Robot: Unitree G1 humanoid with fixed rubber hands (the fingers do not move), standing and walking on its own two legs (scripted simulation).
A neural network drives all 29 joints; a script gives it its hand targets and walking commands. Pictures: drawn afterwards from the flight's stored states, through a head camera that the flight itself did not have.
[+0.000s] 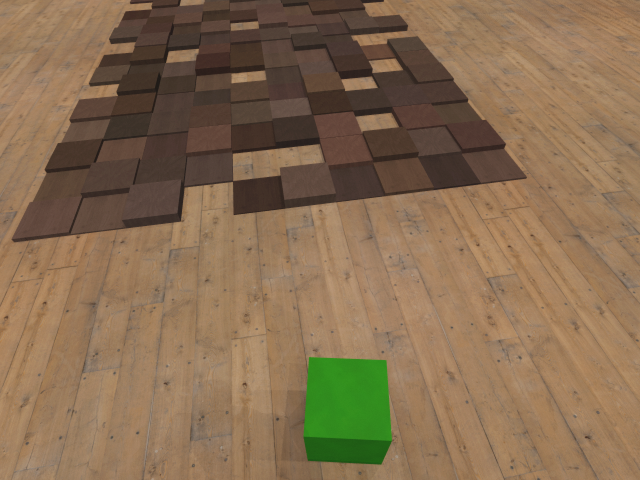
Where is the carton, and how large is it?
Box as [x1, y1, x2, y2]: [303, 357, 391, 464]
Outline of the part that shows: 309,357 303,436 308,460 380,464 391,441 386,361 370,359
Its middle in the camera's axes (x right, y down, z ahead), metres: +0.08 +0.48 +1.07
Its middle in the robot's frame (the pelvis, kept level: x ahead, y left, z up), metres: +0.41 -0.03 -0.65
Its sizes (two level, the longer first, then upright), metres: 0.210 0.200 0.250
